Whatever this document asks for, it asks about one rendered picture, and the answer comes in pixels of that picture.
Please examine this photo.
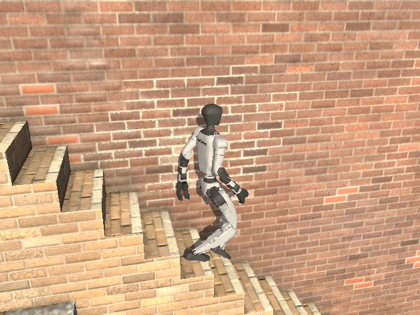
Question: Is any left robot forearm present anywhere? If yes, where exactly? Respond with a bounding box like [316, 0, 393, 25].
[178, 153, 189, 182]

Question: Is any right robot forearm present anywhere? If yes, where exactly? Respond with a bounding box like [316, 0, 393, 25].
[217, 167, 242, 194]

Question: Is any humanoid robot torso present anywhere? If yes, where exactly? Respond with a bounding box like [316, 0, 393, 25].
[198, 132, 222, 198]

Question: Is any right robot hand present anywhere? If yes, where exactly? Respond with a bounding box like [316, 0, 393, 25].
[234, 188, 249, 204]

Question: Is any robot right upper arm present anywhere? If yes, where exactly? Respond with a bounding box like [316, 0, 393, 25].
[213, 136, 227, 176]

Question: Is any robot right thigh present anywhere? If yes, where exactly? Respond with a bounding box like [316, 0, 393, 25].
[210, 188, 237, 232]

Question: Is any robot left upper arm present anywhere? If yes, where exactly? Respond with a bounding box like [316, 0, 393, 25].
[182, 127, 204, 159]

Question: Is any left robot hand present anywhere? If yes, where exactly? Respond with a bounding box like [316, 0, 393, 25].
[177, 181, 190, 201]

